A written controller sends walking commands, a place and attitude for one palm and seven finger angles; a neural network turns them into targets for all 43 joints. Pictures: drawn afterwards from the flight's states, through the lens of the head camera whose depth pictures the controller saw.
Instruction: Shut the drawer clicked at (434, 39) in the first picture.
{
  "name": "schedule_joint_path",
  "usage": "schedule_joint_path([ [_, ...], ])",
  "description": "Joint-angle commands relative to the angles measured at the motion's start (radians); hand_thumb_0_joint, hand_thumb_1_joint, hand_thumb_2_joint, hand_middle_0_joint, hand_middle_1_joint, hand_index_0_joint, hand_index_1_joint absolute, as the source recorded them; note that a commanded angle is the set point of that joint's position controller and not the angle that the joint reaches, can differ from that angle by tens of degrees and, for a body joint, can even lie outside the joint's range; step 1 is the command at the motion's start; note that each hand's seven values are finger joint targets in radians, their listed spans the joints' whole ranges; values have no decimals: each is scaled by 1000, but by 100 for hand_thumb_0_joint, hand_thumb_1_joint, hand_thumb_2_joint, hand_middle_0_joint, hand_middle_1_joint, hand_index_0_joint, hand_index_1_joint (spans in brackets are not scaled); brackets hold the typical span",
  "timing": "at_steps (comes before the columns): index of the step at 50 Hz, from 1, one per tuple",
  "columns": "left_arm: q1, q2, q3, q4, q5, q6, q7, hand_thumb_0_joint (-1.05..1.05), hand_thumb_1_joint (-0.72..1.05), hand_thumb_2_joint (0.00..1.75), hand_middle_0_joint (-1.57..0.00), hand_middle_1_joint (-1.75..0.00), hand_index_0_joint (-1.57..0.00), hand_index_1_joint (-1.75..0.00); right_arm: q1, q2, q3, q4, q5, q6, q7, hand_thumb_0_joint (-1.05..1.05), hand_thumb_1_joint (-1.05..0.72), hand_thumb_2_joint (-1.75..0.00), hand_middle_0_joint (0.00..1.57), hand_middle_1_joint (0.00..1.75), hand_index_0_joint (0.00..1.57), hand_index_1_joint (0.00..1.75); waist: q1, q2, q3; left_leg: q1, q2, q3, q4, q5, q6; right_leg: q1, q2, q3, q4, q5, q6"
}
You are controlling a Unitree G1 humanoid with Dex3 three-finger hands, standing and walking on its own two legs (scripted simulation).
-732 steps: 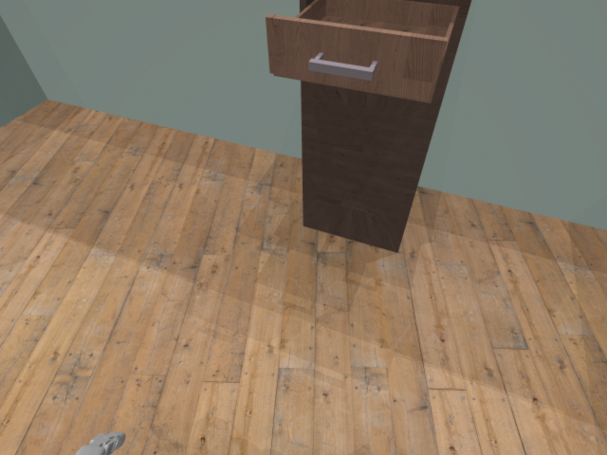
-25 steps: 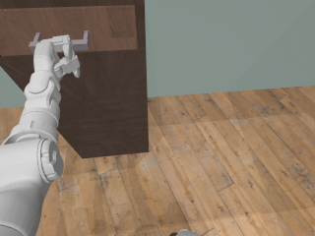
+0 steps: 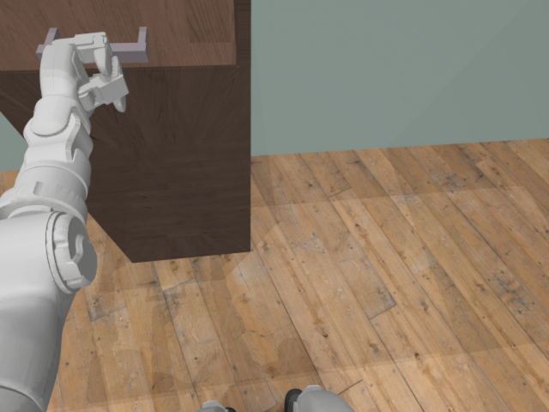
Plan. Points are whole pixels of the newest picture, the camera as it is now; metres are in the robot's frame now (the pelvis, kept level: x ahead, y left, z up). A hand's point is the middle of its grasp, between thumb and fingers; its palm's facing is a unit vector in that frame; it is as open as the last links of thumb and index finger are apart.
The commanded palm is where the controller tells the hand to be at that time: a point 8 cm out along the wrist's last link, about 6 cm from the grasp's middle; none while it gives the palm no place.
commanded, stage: pull the fist back off the drawer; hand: left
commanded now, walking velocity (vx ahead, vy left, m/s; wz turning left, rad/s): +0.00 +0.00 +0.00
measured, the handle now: (97, 44) +0.61 +0.19 +0.15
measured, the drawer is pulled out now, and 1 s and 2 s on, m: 0.00 0.00 0.00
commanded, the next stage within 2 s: draw the hand back to the body in 0.48 s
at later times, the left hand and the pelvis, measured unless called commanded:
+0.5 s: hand (125, 95) +0.52 +0.15 +0.14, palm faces +0.03 -1.00 +0.01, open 3.3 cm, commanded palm +0.48 +0.19 +0.15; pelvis +0.04 -0.01 +0.01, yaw -3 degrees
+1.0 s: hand (81, 154) +0.41 +0.18 +0.16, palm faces +0.05 -1.00 -0.02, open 3.3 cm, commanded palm +0.37 +0.22 +0.17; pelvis +0.04 -0.01 +0.02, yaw -1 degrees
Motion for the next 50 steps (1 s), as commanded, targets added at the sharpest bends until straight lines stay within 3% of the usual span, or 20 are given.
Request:
schedule_joint_path([
  [1,-584,164,12,-279,-25,-67,13,0,90,90,-140,-160,-140,-160,163,-169,-58,-52,0,-15,-6,0,-90,-90,20,30,20,30,-51,98,-401,310,15,-102,-93,150,-18,81,37,65,-72,65,-7],
  [6,-495,149,16,-302,-29,-63,13,0,90,90,-140,-160,-140,-160,155,-164,-60,-72,3,-6,-2,0,-90,-90,20,30,20,30,-27,72,-391,306,17,-93,-100,168,-17,109,40,61,-68,84,-9],
  [9,-418,156,43,-369,-36,-72,13,0,90,90,-140,-160,-140,-160,146,-159,-66,-91,3,-2,1,0,-90,-90,20,30,20,30,10,84,-458,351,16,-84,-95,246,-19,159,41,61,-55,152,-13],
  [13,-316,145,48,-394,-50,-65,5,0,90,90,-140,-160,-140,-160,125,-149,-66,-109,12,9,0,0,-90,-90,20,30,20,30,36,26,-413,314,16,-64,-102,272,-14,218,42,60,-54,205,-14],
  [14,-283,144,55,-428,-51,-65,6,0,90,90,-140,-160,-140,-160,117,-146,-70,-121,16,11,0,0,-90,-90,20,30,20,30,46,22,-428,326,16,-56,-104,297,-12,236,43,61,-51,233,-12],
  [15,-260,118,38,-465,-51,-63,4,0,90,90,-140,-160,-140,-160,103,-139,-70,-131,18,13,2,0,-90,-90,20,30,20,30,59,63,-441,348,16,-52,-103,328,-16,241,42,62,-46,256,-15],
  [18,-126,132,74,-534,-66,-47,7,0,90,90,-140,-160,-140,-160,82,-134,-75,-152,24,20,3,0,-90,-90,20,30,20,30,97,43,-462,361,17,-36,-99,422,-14,306,43,64,-41,343,-17],
  [20,-78,122,75,-587,-75,-28,7,0,90,90,-140,-160,-140,-160,64,-125,-75,-167,32,26,3,0,-90,-90,20,30,20,30,107,27,-449,360,18,-27,-106,485,-13,346,40,66,-43,405,-13],
  [22,-83,93,53,-605,-80,-7,8,0,90,90,-140,-160,-140,-160,45,-119,-75,-170,38,30,0,0,-90,-90,20,30,20,30,94,-12,-403,336,15,-15,-115,439,-7,361,38,66,-56,415,-9],
  [23,-85,111,65,-609,-83,0,11,0,90,90,-140,-160,-140,-160,45,-123,-76,-167,39,34,-4,0,-90,-90,20,30,20,30,88,-46,-372,321,15,-13,-117,432,-2,368,38,67,-61,424,-9],
  [28,-107,69,19,-713,-85,11,5,0,90,90,-140,-160,-140,-160,14,-111,-77,-170,44,36,-13,0,-90,-90,20,30,20,30,84,45,-407,411,12,-11,-107,510,-4,369,33,77,-62,467,-10],
  [29,-118,46,-1,-708,-88,14,0,0,90,90,-140,-160,-140,-160,13,-107,-75,-163,44,37,-14,0,-90,-90,20,30,20,30,74,37,-411,427,14,-18,-109,517,-5,362,33,72,-64,465,-8],
  [34,100,5,-11,-798,-129,53,-45,0,90,90,-140,-160,-140,-160,-45,-100,-73,-204,58,34,-15,0,-90,-90,20,30,20,30,129,35,-456,466,11,-20,-128,587,-8,442,27,68,-69,514,-13],
  [36,180,-32,-31,-844,-147,88,-56,0,90,90,-140,-160,-140,-160,-76,-97,-74,-220,66,32,-15,0,-90,-90,20,30,20,30,138,13,-416,470,14,-16,-139,592,-6,447,26,63,-85,520,-11],
  [39,266,7,7,-942,-166,130,-52,0,90,90,-140,-160,-140,-160,-117,-99,-69,-246,72,34,-20,0,-90,-90,20,30,20,30,161,-41,-367,437,9,-13,-171,541,-1,500,21,59,-99,525,-12],
  [41,321,5,14,-1046,-172,151,-43,0,90,90,-140,-160,-140,-160,-154,-91,-67,-264,74,27,-23,0,-90,-90,20,30,20,30,174,-21,-364,453,7,-7,-184,540,-2,526,16,61,-108,538,-12],
  [42,340,-16,-1,-1096,-174,158,-41,0,90,90,-140,-160,-140,-160,-168,-85,-64,-272,74,22,-23,0,-90,-90,20,30,20,30,176,-8,-368,467,5,-5,-190,546,-2,536,13,63,-112,547,-12],
  [43,366,17,20,-1137,-171,163,-35,0,90,90,-140,-160,-140,-160,-181,-88,-62,-276,75,19,-25,0,-90,-90,20,30,20,30,182,-13,-352,467,8,-8,-193,538,-3,538,12,62,-112,534,-13],
  [46,414,-23,-11,-1223,-171,185,-32,0,90,90,-140,-160,-140,-160,-225,-76,-54,-283,75,2,-31,0,-90,-90,20,30,20,30,181,35,-305,491,7,-11,-217,494,-8,523,11,61,-133,483,-16],
  [50,489,-22,-5,-1281,-189,231,-50,0,90,90,-140,-160,-140,-160,-276,-76,-45,-287,81,-14,-50,0,-90,-90,20,30,20,30,183,8,-251,493,3,-17,-249,395,-9,520,10,56,-160,404,-18],
])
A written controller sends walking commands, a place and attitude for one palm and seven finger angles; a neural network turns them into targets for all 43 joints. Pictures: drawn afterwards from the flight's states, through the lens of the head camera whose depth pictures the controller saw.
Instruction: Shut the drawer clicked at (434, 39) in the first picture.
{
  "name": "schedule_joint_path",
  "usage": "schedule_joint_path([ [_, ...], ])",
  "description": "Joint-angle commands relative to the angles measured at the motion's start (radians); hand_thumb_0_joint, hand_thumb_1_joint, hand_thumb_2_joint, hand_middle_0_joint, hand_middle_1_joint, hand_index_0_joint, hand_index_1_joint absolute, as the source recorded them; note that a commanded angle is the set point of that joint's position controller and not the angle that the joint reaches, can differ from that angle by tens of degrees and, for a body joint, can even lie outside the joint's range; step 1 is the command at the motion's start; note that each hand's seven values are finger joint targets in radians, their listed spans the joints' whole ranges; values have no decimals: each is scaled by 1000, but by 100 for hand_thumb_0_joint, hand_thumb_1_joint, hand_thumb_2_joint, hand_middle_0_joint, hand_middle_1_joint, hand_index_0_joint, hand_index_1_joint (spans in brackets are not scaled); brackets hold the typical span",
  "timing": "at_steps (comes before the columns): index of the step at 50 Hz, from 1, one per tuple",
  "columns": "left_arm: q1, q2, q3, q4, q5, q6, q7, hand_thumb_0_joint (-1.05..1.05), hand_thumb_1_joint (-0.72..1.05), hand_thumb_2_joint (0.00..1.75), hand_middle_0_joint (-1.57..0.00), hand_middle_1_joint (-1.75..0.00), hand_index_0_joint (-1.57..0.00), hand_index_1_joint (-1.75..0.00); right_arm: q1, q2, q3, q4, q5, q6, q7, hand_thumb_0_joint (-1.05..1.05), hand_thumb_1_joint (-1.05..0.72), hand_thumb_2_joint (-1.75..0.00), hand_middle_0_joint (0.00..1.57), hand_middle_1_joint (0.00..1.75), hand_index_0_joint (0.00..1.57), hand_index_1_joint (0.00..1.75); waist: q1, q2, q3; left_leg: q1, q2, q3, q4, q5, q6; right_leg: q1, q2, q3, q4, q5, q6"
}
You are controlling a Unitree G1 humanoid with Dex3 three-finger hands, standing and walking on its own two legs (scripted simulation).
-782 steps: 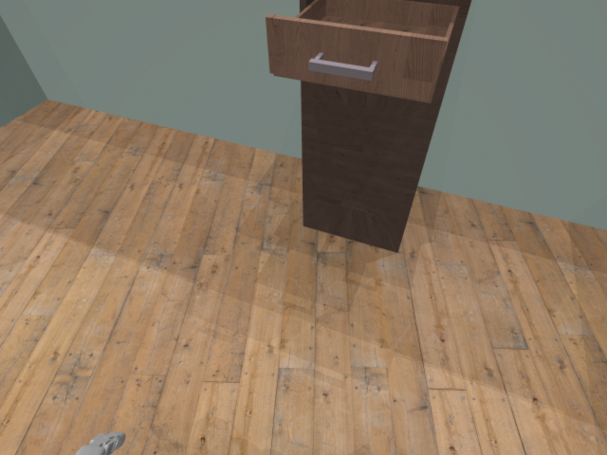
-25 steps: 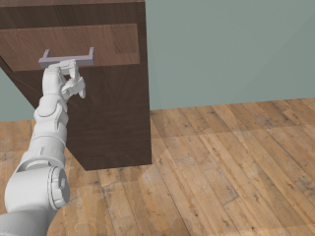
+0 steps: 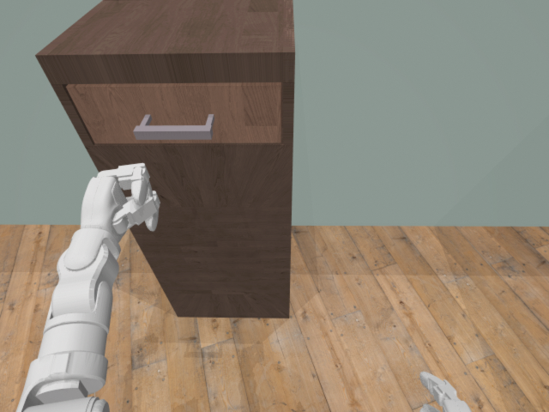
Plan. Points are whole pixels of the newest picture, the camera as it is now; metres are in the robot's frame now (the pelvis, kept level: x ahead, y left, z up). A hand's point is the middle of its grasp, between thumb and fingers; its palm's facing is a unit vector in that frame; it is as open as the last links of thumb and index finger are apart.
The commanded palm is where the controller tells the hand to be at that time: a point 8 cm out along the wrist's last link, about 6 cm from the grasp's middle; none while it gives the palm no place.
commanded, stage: draw the hand back to the body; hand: left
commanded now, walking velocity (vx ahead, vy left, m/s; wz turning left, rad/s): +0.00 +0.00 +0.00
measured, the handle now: (176, 126) +0.57 +0.21 +0.13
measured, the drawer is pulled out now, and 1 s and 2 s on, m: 0.00 0.00 0.00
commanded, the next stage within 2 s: step back with the hand held close in 0.96 s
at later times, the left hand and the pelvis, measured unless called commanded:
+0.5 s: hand (81, 273) +0.24 +0.23 +0.16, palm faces +0.36 -0.89 -0.28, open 3.3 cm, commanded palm +0.18 +0.27 +0.17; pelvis -0.02 +0.00 +0.01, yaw +1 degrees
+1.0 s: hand (22, 347) +0.16 +0.26 +0.15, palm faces +0.46 -0.81 -0.37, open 3.3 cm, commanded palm +0.11 +0.29 +0.18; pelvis -0.02 +0.01 +0.01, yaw +2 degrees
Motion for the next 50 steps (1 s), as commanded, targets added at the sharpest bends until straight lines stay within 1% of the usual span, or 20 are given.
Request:
schedule_joint_path([
  [1,-330,194,34,-317,-37,-20,-23,0,90,90,-140,-160,-140,-160,-104,-112,-27,-149,6,-69,-24,0,-90,-90,20,30,20,30,-2,-25,-219,89,-1,-44,-62,353,9,144,-4,25,-37,391,-7],
  [4,-277,183,24,-346,-50,18,-42,0,90,90,-140,-160,-140,-160,-137,-110,-19,-152,12,-84,-35,0,-90,-90,20,30,20,30,2,-25,-172,89,-3,-53,-79,288,10,128,-6,23,-56,318,-9],
  [5,-219,223,-29,-488,61,-51,78,0,90,90,-140,-160,-140,-160,-160,-97,-25,-159,-13,-99,-27,0,-90,-90,20,30,20,30,25,12,-78,87,-11,-41,-108,265,12,105,-20,45,-103,245,-9],
  [7,-56,127,-63,-453,76,-64,166,0,90,90,-140,-160,-140,-160,-171,-92,-20,-140,-19,-105,-23,0,-90,-90,20,30,20,30,18,-25,-42,87,-2,-53,-139,214,4,106,-20,34,-119,190,-7],
  [8,-18,143,-59,-470,86,-67,188,0,90,90,-140,-160,-140,-160,-172,-97,-22,-131,-22,-100,-21,0,-90,-90,20,30,20,30,26,-66,-39,87,1,-55,-148,209,6,126,-15,38,-131,176,-7],
  [13,44,241,35,-637,121,-110,261,0,90,90,-140,-160,-140,-160,-193,-87,-26,-123,-36,-85,-26,0,-90,-90,20,30,20,30,34,-80,-121,139,-3,-43,-167,244,13,227,-20,54,-148,219,1],
  [15,55,217,19,-720,133,-129,274,0,90,90,-140,-160,-140,-160,-206,-71,-23,-129,-39,-90,-25,0,-90,-90,20,30,20,30,34,8,-139,168,-7,-45,-177,256,8,243,-23,51,-147,223,-3],
  [17,106,203,11,-764,139,-138,286,0,90,90,-140,-160,-140,-160,-211,-65,-23,-124,-44,-98,-24,0,-90,-90,20,30,20,30,36,56,-121,189,-8,-48,-181,283,3,240,-21,46,-151,239,-6],
  [20,208,180,-2,-788,141,-140,292,0,90,90,-140,-160,-140,-160,-217,-64,-22,-119,-47,-101,-21,0,-90,-90,20,30,20,30,39,47,-53,179,-3,-57,-197,269,-2,228,-13,40,-170,210,-7],
  [23,386,158,6,-753,139,-132,288,0,90,90,-140,-160,-140,-160,-219,-70,-28,-114,-52,-94,-17,0,-90,-90,20,30,20,30,50,-56,3,155,1,-56,-200,282,4,225,-7,36,-179,215,-4],
  [25,450,159,22,-797,135,-135,285,0,90,90,-140,-160,-140,-160,-219,-68,-32,-123,-52,-87,-13,0,-90,-90,20,30,20,30,53,-78,3,151,3,-57,-196,293,6,235,-11,38,-173,226,-1],
  [27,519,171,49,-843,136,-140,284,0,90,90,-140,-160,-140,-160,-219,-66,-37,-127,-54,-83,-10,0,-90,-90,20,30,20,30,57,-67,-15,153,2,-52,-187,308,7,245,-13,40,-169,243,0],
  [30,581,187,71,-948,141,-152,287,0,90,90,-140,-160,-140,-160,-222,-60,-37,-133,-58,-89,-7,0,-90,-90,20,30,20,30,64,17,-22,157,3,-57,-185,318,-1,250,-15,40,-161,245,-3],
  [32,638,201,93,-1013,144,-159,295,0,90,90,-140,-160,-140,-160,-217,-59,-39,-139,-60,-99,-7,0,-90,-90,20,30,20,30,68,40,-40,159,5,-61,-176,345,-5,257,-15,40,-152,262,-4],
  [33,672,225,117,-1035,145,-155,301,0,90,90,-140,-160,-140,-160,-215,-64,-39,-140,-63,-104,-10,0,-90,-90,20,30,20,30,74,25,-46,158,6,-63,-174,354,-5,265,-11,40,-155,272,-3],
  [38,827,204,129,-1064,146,-147,308,0,90,90,-140,-160,-140,-160,-209,-54,-43,-143,-58,-119,-18,0,-90,-90,20,30,20,30,76,-14,24,137,10,-58,-164,333,-5,219,-7,41,-168,249,-2],
  [43,747,160,73,-1044,160,-144,314,0,90,90,-140,-160,-140,-160,-194,-63,-44,-123,-58,-127,-25,0,-90,-90,20,30,20,30,46,-20,119,128,12,-65,-174,242,0,139,-8,35,-192,142,1],
  [45,730,167,80,-1024,161,-145,322,0,90,90,-140,-160,-140,-160,-192,-60,-43,-118,-59,-130,-33,0,-90,-90,20,30,20,30,49,-24,112,127,10,-66,-178,205,6,139,-13,36,-192,104,2],
  [47,730,175,88,-1041,162,-151,325,0,90,90,-140,-160,-140,-160,-194,-60,-46,-121,-61,-135,-36,0,-90,-90,20,30,20,30,56,-44,63,143,8,-65,-173,214,9,164,-16,38,-187,112,1],
  [50,753,189,107,-1059,159,-152,330,0,90,90,-140,-160,-140,-160,-198,-55,-39,-122,-66,-142,-38,0,-90,-90,20,30,20,30,70,-5,23,141,5,-71,-176,237,4,205,-19,41,-174,141,-3],
])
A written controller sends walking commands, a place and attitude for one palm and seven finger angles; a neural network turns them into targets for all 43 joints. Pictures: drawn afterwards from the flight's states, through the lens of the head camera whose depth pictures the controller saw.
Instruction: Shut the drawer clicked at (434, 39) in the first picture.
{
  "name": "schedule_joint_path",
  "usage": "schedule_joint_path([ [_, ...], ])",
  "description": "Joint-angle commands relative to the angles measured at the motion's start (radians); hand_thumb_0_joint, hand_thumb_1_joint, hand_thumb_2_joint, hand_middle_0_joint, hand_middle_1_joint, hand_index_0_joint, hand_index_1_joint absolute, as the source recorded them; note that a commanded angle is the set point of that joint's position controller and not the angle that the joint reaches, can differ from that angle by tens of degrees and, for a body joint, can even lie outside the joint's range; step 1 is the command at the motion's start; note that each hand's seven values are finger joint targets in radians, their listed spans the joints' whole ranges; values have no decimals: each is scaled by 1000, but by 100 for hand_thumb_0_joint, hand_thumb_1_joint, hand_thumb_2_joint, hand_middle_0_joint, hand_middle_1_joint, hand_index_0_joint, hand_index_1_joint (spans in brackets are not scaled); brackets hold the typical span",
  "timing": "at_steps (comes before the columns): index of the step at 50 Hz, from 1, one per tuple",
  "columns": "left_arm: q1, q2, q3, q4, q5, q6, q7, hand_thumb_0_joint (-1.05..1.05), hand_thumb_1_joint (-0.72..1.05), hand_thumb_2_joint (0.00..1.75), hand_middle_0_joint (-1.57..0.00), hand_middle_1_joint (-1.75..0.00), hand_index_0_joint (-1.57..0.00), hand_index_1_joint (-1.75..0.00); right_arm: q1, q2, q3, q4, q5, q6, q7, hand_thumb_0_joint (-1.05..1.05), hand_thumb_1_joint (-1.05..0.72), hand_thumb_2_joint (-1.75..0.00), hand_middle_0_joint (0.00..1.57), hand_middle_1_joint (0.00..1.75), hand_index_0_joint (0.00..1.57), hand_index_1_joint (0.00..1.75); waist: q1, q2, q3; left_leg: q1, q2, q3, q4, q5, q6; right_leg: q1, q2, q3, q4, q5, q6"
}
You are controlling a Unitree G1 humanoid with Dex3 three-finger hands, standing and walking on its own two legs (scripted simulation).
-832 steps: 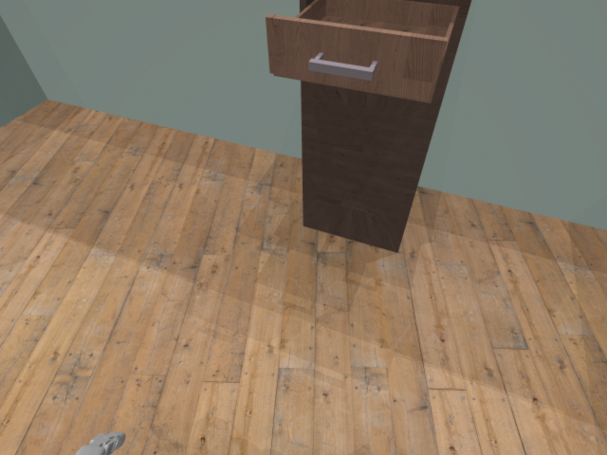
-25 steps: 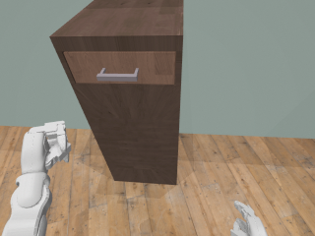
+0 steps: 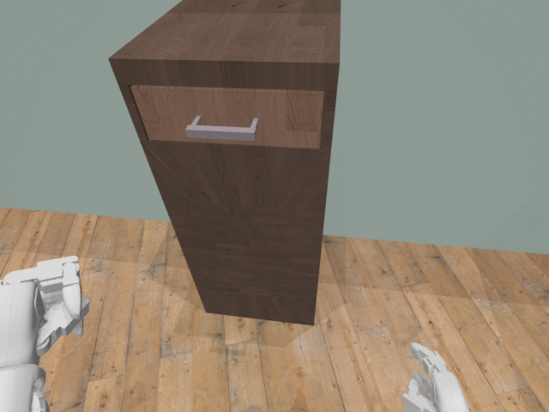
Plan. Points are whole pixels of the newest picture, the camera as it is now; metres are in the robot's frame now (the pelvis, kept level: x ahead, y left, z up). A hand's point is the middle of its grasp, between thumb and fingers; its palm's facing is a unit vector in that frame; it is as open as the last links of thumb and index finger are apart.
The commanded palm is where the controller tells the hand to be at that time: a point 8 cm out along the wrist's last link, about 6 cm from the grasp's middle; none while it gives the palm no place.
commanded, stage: step back with the hand held close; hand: left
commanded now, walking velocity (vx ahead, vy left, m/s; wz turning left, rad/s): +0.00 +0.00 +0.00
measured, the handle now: (223, 127) +0.59 +0.19 +0.12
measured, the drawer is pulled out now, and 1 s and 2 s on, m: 0.00 0.00 0.00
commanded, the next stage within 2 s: stop stepping back and stand still in 1.24 s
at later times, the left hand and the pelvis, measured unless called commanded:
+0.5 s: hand (73, 314) +0.17 +0.25 +0.14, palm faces +0.27 -0.81 -0.52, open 3.3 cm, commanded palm +0.11 +0.29 +0.17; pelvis -0.03 +0.02 -0.01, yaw -1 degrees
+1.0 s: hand out of the picture +0.10 +0.28 +0.16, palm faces +0.39 -0.79 -0.47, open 3.3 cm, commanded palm +0.02 +0.31 +0.17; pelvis -0.09 +0.03 -0.01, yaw +2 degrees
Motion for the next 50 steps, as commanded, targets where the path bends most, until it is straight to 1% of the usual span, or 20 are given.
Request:
schedule_joint_path([
  [1,-85,184,112,-251,-5,-72,17,0,90,90,-140,-160,-140,-160,-112,-91,-29,-164,-5,-65,-11,0,-90,-90,20,30,20,30,-16,-7,-92,-28,24,-45,-68,194,-7,23,-6,66,-56,108,-15],
  [4,-70,188,117,-271,-5,-67,18,0,90,90,-140,-160,-140,-160,-114,-86,-23,-164,-7,-69,-9,0,-90,-90,20,30,20,30,-13,7,-84,-37,24,-51,-66,240,-17,39,-1,61,-45,154,-17],
  [5,-204,348,281,-388,-11,-115,19,0,90,90,-140,-160,-140,-160,-97,-115,-35,-206,0,-42,-3,0,-90,-90,20,30,20,30,-53,5,-18,-130,48,-74,-44,164,12,-34,-49,171,-84,199,-17],
  [6,-87,269,232,-276,-10,-118,9,0,90,90,-140,-160,-140,-160,-86,-96,-36,-182,-4,-26,-4,0,-90,-90,20,30,20,30,-58,-68,-9,-132,46,-82,-30,161,10,-47,-72,163,-88,208,-23],
  [7,-23,226,190,-238,-5,-111,2,0,90,90,-140,-160,-140,-160,-89,-99,-41,-188,-6,-13,0,0,-90,-90,20,30,20,30,-60,-85,-9,-114,48,-73,-22,187,11,-66,-77,166,-93,235,-21],
  [10,44,183,151,-216,-4,-110,-10,0,90,90,-140,-160,-140,-160,-92,-114,-52,-201,-8,23,7,0,-90,-90,20,30,20,30,-66,-49,-55,-122,63,-69,-19,292,4,-50,-74,129,-52,298,-10],
  [15,126,220,186,-269,-8,-114,-5,0,90,90,-140,-160,-140,-160,-98,-116,-70,-236,3,64,5,0,-90,-90,20,30,20,30,-64,-69,-193,-128,87,-82,-7,440,2,10,-65,92,40,404,4],
  [20,151,278,241,-371,-9,-125,13,0,90,90,-140,-160,-140,-160,-100,-111,-75,-268,9,75,-9,0,-90,-90,20,30,20,30,-58,-54,-252,-192,99,-101,2,440,5,41,-60,92,114,426,10],
  [24,153,276,244,-398,-2,-131,17,0,90,90,-140,-160,-140,-160,-94,-113,-78,-272,5,64,-19,0,-90,-90,20,30,20,30,-59,8,-221,-264,125,-125,-30,386,19,30,-37,89,171,340,20],
  [28,141,252,234,-362,5,-133,16,0,90,90,-140,-160,-140,-160,-88,-123,-82,-264,0,48,-20,0,-90,-90,20,30,20,30,-62,22,-155,-409,148,-141,-65,192,44,49,-30,106,209,256,20],
  [33,83,247,224,-338,16,-143,18,0,90,90,-140,-160,-140,-160,-75,-124,-80,-260,2,33,-18,0,-90,-90,20,30,20,30,-79,-86,-76,-522,108,-136,-32,-145,47,-15,-71,190,123,101,1],
  [37,62,246,202,-356,19,-165,31,0,90,90,-140,-160,-140,-160,-52,-111,-76,-245,0,24,-11,0,-90,-90,20,30,20,30,-93,-180,-68,-363,36,-96,142,-201,18,-261,-163,280,-88,-220,-47],
  [39,62,259,204,-389,16,-176,42,0,90,90,-140,-160,-140,-160,-47,-105,-71,-237,-2,21,-14,0,-90,-90,20,30,20,30,-97,-171,-90,-272,28,-87,179,-155,6,-339,-185,252,-114,-266,-58],
  [40,67,257,204,-398,16,-180,46,0,90,90,-140,-160,-140,-160,-48,-106,-67,-236,-5,18,-15,0,-90,-90,20,30,20,30,-99,-143,-97,-257,36,-101,138,-143,8,-344,-165,217,-87,-245,-48],
  [42,78,263,216,-426,19,-189,51,0,90,90,-140,-160,-140,-160,-57,-122,-65,-242,-6,10,-21,0,-90,-90,20,30,20,30,-98,0,-98,-363,102,-189,-47,-198,34,-238,-66,136,41,-193,-1],
  [44,79,268,251,-435,46,-203,50,0,90,90,-140,-160,-140,-160,-80,-135,-68,-251,-11,-10,-31,0,-90,-90,20,30,20,30,-78,208,-103,-680,272,-385,-304,-434,101,49,59,81,416,-58,37],
  [45,71,269,250,-441,56,-210,45,0,90,90,-140,-160,-140,-160,-70,-121,-72,-249,-15,-19,-27,0,-90,-90,20,30,20,30,-77,198,-112,-725,308,-408,-333,-456,123,79,70,99,538,-80,38],
  [46,70,276,261,-434,51,-209,46,0,90,90,-140,-160,-140,-160,-58,-113,-77,-245,-20,-23,-25,0,-90,-90,20,30,20,30,-77,158,-100,-670,311,-397,-307,-352,130,15,63,116,571,-104,32],
  [49,132,250,244,-400,31,-220,41,0,90,90,-140,-160,-140,-160,-54,-102,-83,-228,-20,-55,-16,0,-90,-90,20,30,20,30,-72,32,-114,-458,268,-323,-186,-38,120,-101,60,119,418,-211,26],
  [50,180,238,236,-363,22,-216,39,0,90,90,-140,-160,-140,-160,-41,-103,-85,-205,-21,-60,-11,0,-90,-90,20,30,20,30,-75,36,-116,-372,255,-306,-184,20,109,-151,62,102,358,-234,25],
])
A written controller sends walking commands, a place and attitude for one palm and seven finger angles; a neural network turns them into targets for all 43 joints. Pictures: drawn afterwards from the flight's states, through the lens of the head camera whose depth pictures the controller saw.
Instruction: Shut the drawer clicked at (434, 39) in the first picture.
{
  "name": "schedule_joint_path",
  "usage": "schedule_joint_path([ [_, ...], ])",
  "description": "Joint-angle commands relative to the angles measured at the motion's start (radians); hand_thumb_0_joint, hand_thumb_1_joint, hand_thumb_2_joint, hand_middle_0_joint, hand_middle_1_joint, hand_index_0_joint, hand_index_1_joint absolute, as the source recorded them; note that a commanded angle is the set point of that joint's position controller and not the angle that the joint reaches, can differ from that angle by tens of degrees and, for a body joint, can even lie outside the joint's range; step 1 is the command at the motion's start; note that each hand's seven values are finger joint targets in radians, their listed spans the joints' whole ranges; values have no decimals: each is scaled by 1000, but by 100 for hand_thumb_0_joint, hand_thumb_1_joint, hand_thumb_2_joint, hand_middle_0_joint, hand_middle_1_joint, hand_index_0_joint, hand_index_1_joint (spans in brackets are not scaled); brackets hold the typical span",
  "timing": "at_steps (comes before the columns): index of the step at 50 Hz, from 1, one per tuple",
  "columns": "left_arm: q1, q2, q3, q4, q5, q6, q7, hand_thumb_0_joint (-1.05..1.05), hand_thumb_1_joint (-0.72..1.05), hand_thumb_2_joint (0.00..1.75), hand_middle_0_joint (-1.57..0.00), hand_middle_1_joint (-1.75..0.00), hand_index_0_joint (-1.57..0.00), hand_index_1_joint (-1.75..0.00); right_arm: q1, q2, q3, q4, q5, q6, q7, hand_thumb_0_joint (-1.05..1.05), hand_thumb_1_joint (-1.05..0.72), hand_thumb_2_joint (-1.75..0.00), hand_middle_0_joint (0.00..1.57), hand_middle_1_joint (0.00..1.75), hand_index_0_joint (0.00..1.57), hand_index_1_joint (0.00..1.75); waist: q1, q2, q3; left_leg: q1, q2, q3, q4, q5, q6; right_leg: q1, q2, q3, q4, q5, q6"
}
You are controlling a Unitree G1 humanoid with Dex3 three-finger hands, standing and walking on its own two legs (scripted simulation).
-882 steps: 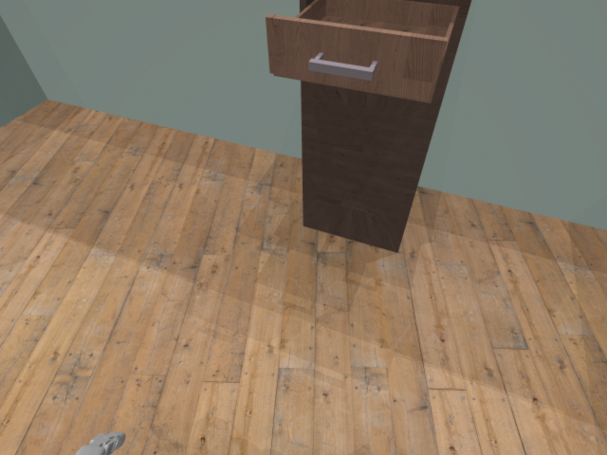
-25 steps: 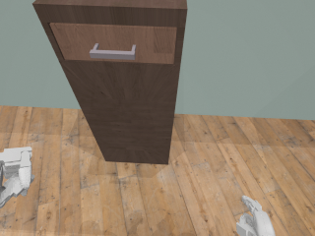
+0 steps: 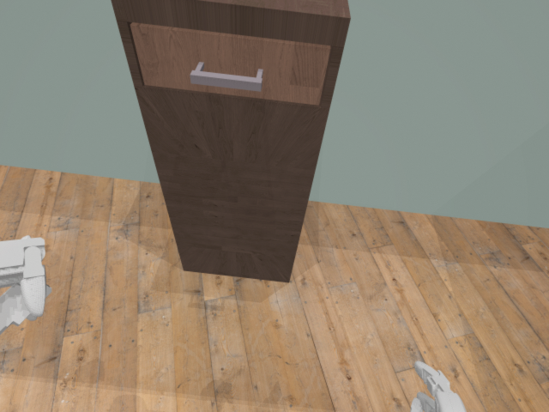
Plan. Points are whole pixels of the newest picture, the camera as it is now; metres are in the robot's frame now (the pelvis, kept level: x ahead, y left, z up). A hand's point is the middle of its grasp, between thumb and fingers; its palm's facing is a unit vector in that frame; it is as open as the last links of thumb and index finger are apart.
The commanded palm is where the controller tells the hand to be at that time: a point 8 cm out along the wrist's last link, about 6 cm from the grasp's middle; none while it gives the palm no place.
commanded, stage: step back with the hand held close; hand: left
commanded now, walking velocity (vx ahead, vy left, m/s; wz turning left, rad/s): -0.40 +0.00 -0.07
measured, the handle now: (228, 75) +0.69 +0.13 +0.13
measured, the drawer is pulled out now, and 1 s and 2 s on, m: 0.00 0.00 0.00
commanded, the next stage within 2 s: stop stepping back and stand still in 0.24 s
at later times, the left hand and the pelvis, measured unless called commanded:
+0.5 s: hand out of the picture +0.05 +0.22 +0.17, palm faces +0.36 -0.80 -0.48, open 3.2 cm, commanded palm +0.01 +0.24 +0.18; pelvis -0.13 -0.03 +0.00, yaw -4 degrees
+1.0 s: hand out of the picture -0.07 +0.26 +0.16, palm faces +0.44 -0.83 -0.33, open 3.3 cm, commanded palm -0.10 +0.29 +0.18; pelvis -0.24 +0.01 +0.00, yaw -1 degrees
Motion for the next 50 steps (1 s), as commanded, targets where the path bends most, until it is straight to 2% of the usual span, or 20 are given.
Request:
schedule_joint_path([
  [1,91,91,79,-175,-37,-76,8,0,90,90,-140,-160,-140,-160,-119,-133,-52,-131,-7,-95,8,0,-90,-90,20,30,20,30,23,110,-94,64,252,-246,-296,-52,55,69,-9,6,-105,-128,-4],
  [6,18,121,50,-238,-52,-95,-16,0,90,90,-140,-160,-140,-160,-109,-142,-43,-62,-23,-110,33,0,-90,-90,20,30,20,30,34,175,-272,506,237,-186,-164,655,16,-12,-7,9,-347,-46,-3],
  [9,55,181,110,-297,-64,-100,-27,0,90,90,-140,-160,-140,-160,-122,-138,-42,-88,-22,-94,47,0,-90,-90,20,30,20,30,45,176,-386,630,224,-138,-115,802,9,15,0,5,-377,9,4],
  [13,161,275,253,-336,-102,-101,-37,0,90,90,-140,-160,-140,-160,-177,-134,-38,-161,-6,-56,59,0,-90,-90,20,30,20,30,75,106,-417,421,194,-73,-97,507,-16,185,-43,1,-460,213,5],
  [15,182,266,269,-271,-118,-99,-39,0,90,90,-140,-160,-140,-160,-213,-102,-28,-192,41,-16,48,0,-90,-90,20,30,20,30,58,-274,-300,260,44,69,117,33,-76,104,-245,89,-524,650,29],
  [17,194,220,252,-160,-112,-82,-32,0,90,90,-140,-160,-140,-160,-258,-115,-44,-178,61,-16,31,0,-90,-90,20,30,20,30,62,-263,-145,-12,-18,-6,445,-263,-81,28,-352,128,-474,767,-21],
  [20,133,154,178,-60,-90,-8,-25,0,90,90,-140,-160,-140,-160,-249,-81,-16,-162,34,2,6,0,-90,-90,20,30,20,30,18,-50,-62,9,43,10,251,-141,-86,41,-302,123,-414,640,-108],
  [22,44,107,92,-27,-78,10,-9,0,90,90,-140,-160,-140,-160,-209,-109,-13,-132,31,-14,-12,0,-90,-90,20,30,20,30,5,-13,-40,143,18,60,92,-70,-73,-2,-253,95,-437,484,-65],
  [24,-50,83,22,-36,-65,18,3,0,90,90,-140,-160,-140,-160,-172,-136,-24,-116,36,-42,-20,0,-90,-90,20,30,20,30,7,-83,-18,222,40,46,-78,-35,-44,18,-234,105,-437,388,-3],
  [27,-112,103,-4,-115,-33,4,19,0,90,90,-140,-160,-140,-160,-145,-164,-34,-142,37,-61,-23,0,-90,-90,20,30,20,30,28,-110,-55,261,86,6,-99,168,-11,107,-173,115,-424,483,46],
  [29,-124,135,18,-207,-29,-14,20,0,90,90,-140,-160,-140,-160,-154,-145,-12,-149,25,-61,-22,0,-90,-90,20,30,20,30,22,43,-108,258,105,-62,-130,239,-3,143,-145,51,-355,376,15],
  [33,-78,159,79,-209,-18,-22,28,0,90,90,-140,-160,-140,-160,-172,-150,-15,-149,7,-81,-17,0,-90,-90,20,30,20,30,27,108,-29,27,156,-200,-343,-442,0,215,-79,26,-365,-49,-10],
  [37,-3,112,78,-124,-21,-10,22,0,90,90,-140,-160,-140,-160,-162,-128,-18,-157,7,-70,-13,0,-90,-90,20,30,20,30,26,235,4,-143,157,-187,-415,-648,-34,305,-14,-78,-259,-116,-48],
  [40,30,112,73,-94,-35,-6,13,0,90,90,-140,-160,-140,-160,-147,-121,-30,-148,7,-55,-10,0,-90,-90,20,30,20,30,26,6,-35,-74,69,-77,-131,-455,-60,251,-88,42,-420,-191,-106],
  [42,-15,104,59,-113,-49,-7,5,0,90,90,-140,-160,-140,-160,-131,-130,-49,-124,13,-35,-6,0,-90,-90,20,30,20,30,22,-291,-6,-79,-26,51,456,-240,-77,29,-375,422,-652,-419,-242],
  [43,-57,90,52,-118,-49,-12,4,0,90,90,-140,-160,-140,-160,-126,-142,-53,-104,11,-38,-2,0,-90,-90,20,30,20,30,23,-260,1,-141,-16,26,624,-263,-78,17,-418,450,-652,-341,-276],
  [44,-81,95,42,-136,-47,-15,-8,0,90,90,-140,-160,-140,-160,-114,-144,-40,-95,8,-45,5,0,-90,-90,20,30,20,30,4,-180,-17,-154,27,-14,663,-190,-72,20,-398,355,-571,-171,-266],
  [46,-114,94,38,-76,-34,-8,9,0,90,90,-140,-160,-140,-160,-133,-105,-14,-105,-1,-49,-1,0,-90,-90,20,30,20,30,-10,-176,18,-19,103,-12,422,-250,-52,-112,-354,241,-576,-347,-198],
  [48,-226,79,-15,-100,-22,2,13,0,90,90,-140,-160,-140,-160,-164,-107,-12,-102,4,-59,-20,0,-90,-90,20,30,20,30,-9,-157,78,175,86,63,213,-282,-45,-317,-297,102,-530,-529,-148],
  [50,-268,77,-26,-139,-15,-7,22,0,90,90,-140,-160,-140,-160,-129,-133,-9,-85,1,-84,-42,0,-90,-90,20,30,20,30,-16,66,72,270,69,31,-62,-377,-40,-297,-179,8,-235,-414,-110],
])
